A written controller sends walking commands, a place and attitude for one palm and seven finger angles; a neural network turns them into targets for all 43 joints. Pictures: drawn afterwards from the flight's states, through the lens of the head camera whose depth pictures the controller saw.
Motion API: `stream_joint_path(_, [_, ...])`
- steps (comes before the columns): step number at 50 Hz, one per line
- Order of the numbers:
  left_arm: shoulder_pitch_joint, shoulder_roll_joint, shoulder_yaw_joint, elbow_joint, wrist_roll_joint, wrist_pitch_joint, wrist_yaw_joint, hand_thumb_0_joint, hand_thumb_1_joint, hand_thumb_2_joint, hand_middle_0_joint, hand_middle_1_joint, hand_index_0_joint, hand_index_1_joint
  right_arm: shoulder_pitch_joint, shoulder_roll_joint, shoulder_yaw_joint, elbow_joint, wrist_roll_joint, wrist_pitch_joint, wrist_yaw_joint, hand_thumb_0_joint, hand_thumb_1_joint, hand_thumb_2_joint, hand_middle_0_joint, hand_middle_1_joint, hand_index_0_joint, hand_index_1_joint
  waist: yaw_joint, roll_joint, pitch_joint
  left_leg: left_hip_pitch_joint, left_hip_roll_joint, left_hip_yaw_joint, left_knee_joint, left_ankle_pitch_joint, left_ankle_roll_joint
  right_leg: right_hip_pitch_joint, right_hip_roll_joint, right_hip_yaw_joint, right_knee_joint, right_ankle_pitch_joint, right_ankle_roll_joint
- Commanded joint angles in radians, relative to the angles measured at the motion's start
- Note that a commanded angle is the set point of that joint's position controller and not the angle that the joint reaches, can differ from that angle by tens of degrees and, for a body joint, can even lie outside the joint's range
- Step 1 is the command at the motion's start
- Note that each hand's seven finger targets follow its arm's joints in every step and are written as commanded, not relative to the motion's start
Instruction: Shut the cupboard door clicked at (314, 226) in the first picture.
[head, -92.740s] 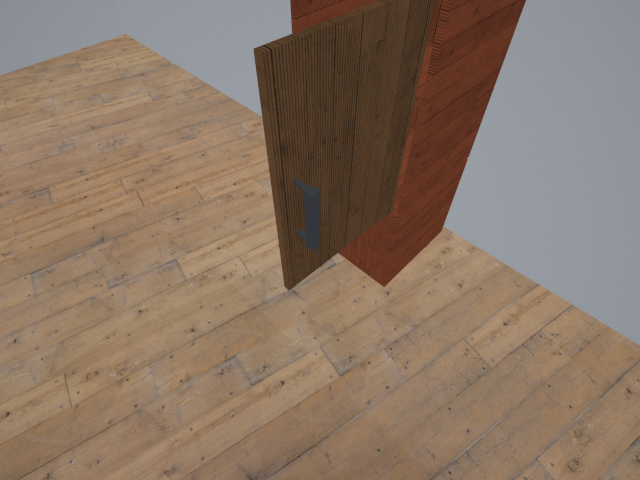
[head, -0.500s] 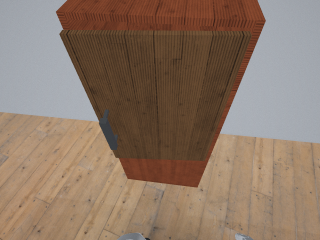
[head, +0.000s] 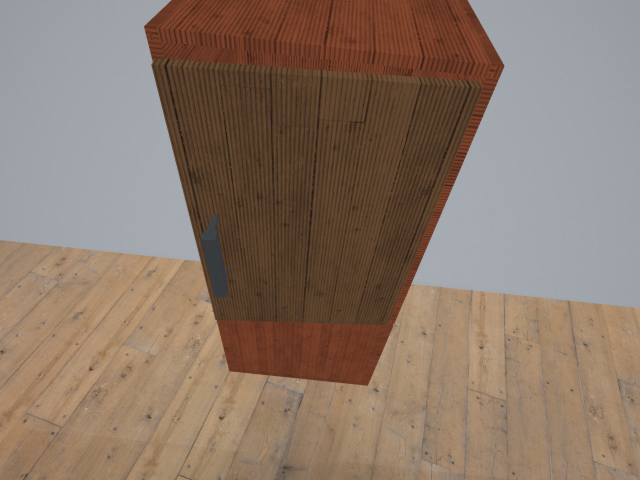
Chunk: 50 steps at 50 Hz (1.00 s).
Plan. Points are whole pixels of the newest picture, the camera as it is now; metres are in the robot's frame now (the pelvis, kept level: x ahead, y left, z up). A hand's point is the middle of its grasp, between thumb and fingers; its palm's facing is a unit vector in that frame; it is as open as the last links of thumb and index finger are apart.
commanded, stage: come to a stop and stand still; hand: left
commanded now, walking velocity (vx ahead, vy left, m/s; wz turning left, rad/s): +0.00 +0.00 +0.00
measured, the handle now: (217, 257) +0.48 +0.19 -0.07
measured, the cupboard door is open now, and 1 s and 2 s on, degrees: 5 5 5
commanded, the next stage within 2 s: look again from close up in 0.60 s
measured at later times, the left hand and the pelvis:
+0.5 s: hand out of the picture -0.03 +0.19 -0.17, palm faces +0.05 -0.98 -0.17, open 7.3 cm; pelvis +0.00 +0.03 +0.01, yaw +0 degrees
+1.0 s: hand out of the picture +0.02 +0.19 -0.17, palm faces -0.01 -0.99 -0.16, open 7.3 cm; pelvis +0.04 +0.03 +0.01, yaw +0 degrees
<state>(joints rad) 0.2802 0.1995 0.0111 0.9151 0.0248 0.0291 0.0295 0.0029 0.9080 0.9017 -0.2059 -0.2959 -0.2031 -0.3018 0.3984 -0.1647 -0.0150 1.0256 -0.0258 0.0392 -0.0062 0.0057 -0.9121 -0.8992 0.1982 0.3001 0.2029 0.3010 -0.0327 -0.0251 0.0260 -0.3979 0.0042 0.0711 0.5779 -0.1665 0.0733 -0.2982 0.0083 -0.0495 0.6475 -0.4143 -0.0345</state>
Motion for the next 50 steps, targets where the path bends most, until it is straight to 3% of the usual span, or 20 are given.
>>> stream_joint_path(1, [0.201,0.045,0.023,0.028,-0.001,-0.004,-0.003,0.0,0.9,0.9,-0.2,-0.3,-0.2,-0.3,-0.134,-0.165,-0.028,-0.095,0.002,-0.04,-0.013,0.0,-0.9,-0.9,0.2,0.3,0.2,0.3,0.099,0.158,-0.023,-0.162,0.17,-0.303,-0.408,-0.514,0.044,0.186,0.014,0.004,-0.012,-0.008,-0.01])
stream_joint_path(4, [0.205,0.056,0.019,0.051,-0.001,-0.016,0.003,0.0,0.9,0.9,-0.2,-0.3,-0.2,-0.3,-0.103,-0.135,-0.028,-0.068,0.006,-0.036,-0.012,0.0,-0.9,-0.9,0.2,0.3,0.2,0.3,0.074,0.076,0.009,-0.074,0.114,-0.246,-0.342,-0.429,0.001,0.153,-0.03,0.074,-0.223,-0.041,-0.036])
stream_joint_path(6, [0.159,0.075,0.017,0.047,0.0,-0.029,0.006,0.0,0.9,0.9,-0.2,-0.3,-0.2,-0.3,-0.08,-0.105,-0.025,-0.061,0.008,-0.025,-0.008,0.0,-0.9,-0.9,0.2,0.3,0.2,0.3,0.039,-0.066,0.032,-0.004,0.042,-0.142,-0.181,-0.316,-0.042,-0.005,-0.128,0.237,-0.356,-0.251,-0.079])
stream_joint_path(7, [0.109,0.089,0.018,0.04,-0.004,-0.034,0.009,0.0,0.9,0.9,-0.2,-0.3,-0.2,-0.3,-0.059,-0.084,-0.024,-0.052,0.007,-0.02,-0.004,0.0,-0.9,-0.9,0.2,0.3,0.2,0.3,0.011,-0.143,0.049,0.092,0.013,-0.085,-0.055,-0.2,-0.057,-0.117,-0.185,0.281,-0.432,-0.305,-0.097])
stream_joint_path(8, [0.047,0.097,0.018,0.028,-0.006,-0.039,0.014,0.0,0.9,0.9,-0.2,-0.3,-0.2,-0.3,-0.034,-0.069,-0.024,-0.038,0.007,-0.017,-0.004,0.0,-0.9,-0.9,0.2,0.3,0.2,0.3,-0.018,-0.152,0.051,0.171,0.01,-0.069,0.02,-0.139,-0.06,-0.191,-0.209,0.29,-0.46,-0.28,-0.104])
stream_joint_path(10, [0.001,0.095,0.016,0.026,-0.009,-0.047,0.013,0.0,0.9,0.9,-0.2,-0.3,-0.2,-0.3,-0.005,-0.071,-0.02,-0.019,0.009,-0.025,-0.004,0.0,-0.9,-0.9,0.2,0.3,0.2,0.3,-0.039,-0.094,0.021,0.258,0.022,-0.076,0.006,-0.089,-0.053,-0.214,-0.167,0.216,-0.398,-0.153,-0.076])
stream_joint_path(11, [0.019,0.092,0.01,0.036,-0.011,-0.051,0.01,0.0,0.9,0.9,-0.2,-0.3,-0.2,-0.3,-0.005,-0.082,-0.018,-0.018,0.013,-0.036,-0.006,0.0,-0.9,-0.9,0.2,0.3,0.2,0.3,-0.035,-0.044,0.008,0.278,0.044,-0.099,-0.062,-0.083,-0.043,-0.194,-0.13,0.181,-0.35,-0.097,-0.054])
stream_joint_path(13, [0.083,0.088,0.01,0.057,-0.011,-0.046,0.008,0.0,0.9,0.9,-0.2,-0.3,-0.2,-0.3,-0.045,-0.126,-0.025,-0.021,0.014,-0.051,-0.01,0.0,-0.9,-0.9,0.2,0.3,0.2,0.3,0.004,0.087,0.024,0.181,0.109,-0.212,-0.244,-0.266,-0.017,-0.106,-0.06,0.116,-0.264,-0.062,-0.018])
stream_joint_path(15, [0.151,0.053,0.005,0.086,-0.002,-0.029,0.009,0.0,0.9,0.9,-0.2,-0.3,-0.2,-0.3,-0.09,-0.155,-0.031,-0.028,0.01,-0.046,-0.011,0.0,-0.9,-0.9,0.2,0.3,0.2,0.3,0.035,0.111,0.094,0.019,0.169,-0.318,-0.391,-0.512,0.007,-0.018,-0.016,0.064,-0.181,-0.05,-0.002])
stream_joint_path(17, [0.228,0.035,0.003,0.122,0.008,-0.012,0.01,0.0,0.9,0.9,-0.2,-0.3,-0.2,-0.3,-0.133,-0.177,-0.035,-0.035,0.01,-0.041,-0.013,0.0,-0.9,-0.9,0.2,0.3,0.2,0.3,0.06,0.173,0.105,-0.054,0.192,-0.367,-0.48,-0.614,0.019,0.028,0.004,0.022,-0.069,-0.023,0.001])
stream_joint_path(18, [0.251,0.035,0.002,0.131,0.01,-0.011,0.008,0.0,0.9,0.9,-0.2,-0.3,-0.2,-0.3,-0.151,-0.171,-0.034,-0.038,0.013,-0.044,-0.015,0.0,-0.9,-0.9,0.2,0.3,0.2,0.3,0.075,0.182,0.093,-0.033,0.192,-0.364,-0.481,-0.565,0.03,0.031,-0.003,0.025,-0.042,-0.005,-0.002])
stream_joint_path(21, [0.294,0.026,0.006,0.15,0.006,-0.009,0.006,0.0,0.9,0.9,-0.2,-0.3,-0.2,-0.3,-0.172,-0.163,-0.033,-0.043,0.013,-0.044,-0.015,0.0,-0.9,-0.9,0.2,0.3,0.2,0.3,0.082,0.119,0.012,0.015,0.191,-0.314,-0.48,-0.472,0.036,0.066,-0.008,0.023,-0.011,-0.006,-0.005])
stream_joint_path(23, [0.302,0.023,0.006,0.15,0.007,-0.019,0.006,0.0,0.9,0.9,-0.2,-0.3,-0.2,-0.3,-0.179,-0.164,-0.035,-0.042,0.011,-0.045,-0.014,0.0,-0.9,-0.9,0.2,0.3,0.2,0.3,0.086,0.067,-0.01,0.05,0.177,-0.274,-0.45,-0.407,0.035,0.098,-0.014,0.023,-0.118,0.015,-0.008])
stream_joint_path(25, [0.292,0.032,0.007,0.145,0.009,-0.027,0.008,0.0,0.9,0.9,-0.2,-0.3,-0.2,-0.3,-0.176,-0.154,-0.035,-0.04,0.013,-0.041,-0.012,0.0,-0.9,-0.9,0.2,0.3,0.2,0.3,0.074,0.024,0.009,0.044,0.129,-0.22,-0.407,-0.382,-0.004,0.122,-0.029,0.062,-0.252,0.031,-0.019])
stream_joint_path(27, [0.262,0.053,0.003,0.137,0.009,-0.037,0.008,0.0,0.9,0.9,-0.2,-0.3,-0.2,-0.3,-0.172,-0.13,-0.03,-0.039,0.017,-0.036,-0.008,0.0,-0.9,-0.9,0.2,0.3,0.2,0.3,0.047,-0.013,0.025,0.113,0.068,-0.166,-0.329,-0.306,-0.042,0.017,-0.093,0.174,-0.352,-0.087,-0.047])
stream_joint_path(29, [0.184,0.061,-0.005,0.123,-0.001,-0.057,0.009,0.0,0.9,0.9,-0.2,-0.3,-0.2,-0.3,-0.151,-0.112,-0.022,-0.024,0.02,-0.042,-0.007,0.0,-0.9,-0.9,0.2,0.3,0.2,0.3,0.014,-0.092,0.035,0.232,0.062,-0.138,-0.241,-0.118,-0.038,-0.085,-0.124,0.212,-0.404,-0.066,-0.05])
stream_joint_path(33, [0.155,0.055,-0.014,0.122,-0.004,-0.067,0.013,0.0,0.9,0.9,-0.2,-0.3,-0.2,-0.3,-0.137,-0.121,-0.014,0.0,0.025,-0.06,-0.008,0.0,-0.9,-0.9,0.2,0.3,0.2,0.3,0.011,-0.043,0.027,0.261,0.099,-0.152,-0.245,-0.034,-0.016,-0.036,-0.098,0.168,-0.353,0.114,-0.019])
stream_joint_path(37, [0.198,0.045,-0.019,0.143,-0.004,-0.05,0.013,0.0,0.9,0.9,-0.2,-0.3,-0.2,-0.3,-0.141,-0.118,-0.009,0.017,0.021,-0.055,-0.01,0.0,-0.9,-0.9,0.2,0.3,0.2,0.3,0.032,0.037,0.067,0.173,0.115,-0.211,-0.336,-0.226,-0.01,-0.004,-0.078,0.142,-0.323,0.049,-0.011])
stream_joint_path(40, [0.211,0.048,-0.018,0.149,-0.004,-0.046,0.012,0.0,0.9,0.9,-0.2,-0.3,-0.2,-0.3,-0.141,-0.118,-0.007,0.023,0.02,-0.056,-0.01,0.0,-0.9,-0.9,0.2,0.3,0.2,0.3,0.043,0.051,0.06,0.149,0.116,-0.222,-0.356,-0.247,-0.007,0.035,-0.078,0.128,-0.308,0.072,-0.011])
stream_joint_path(50, [0.157,0.057,-0.019,0.144,-0.011,-0.052,0.018,0.0,0.9,0.9,-0.2,-0.3,-0.2,-0.3,-0.104,-0.107,0.003,0.056,0.023,-0.074,-0.018,0.0,-0.9,-0.9,0.2,0.3,0.2,0.3,0.037,0.005,-0.019,0.247,0.114,-0.179,-0.273,0.062,-0.003,0.096,-0.104,0.128,-0.309,0.209,-0.005])
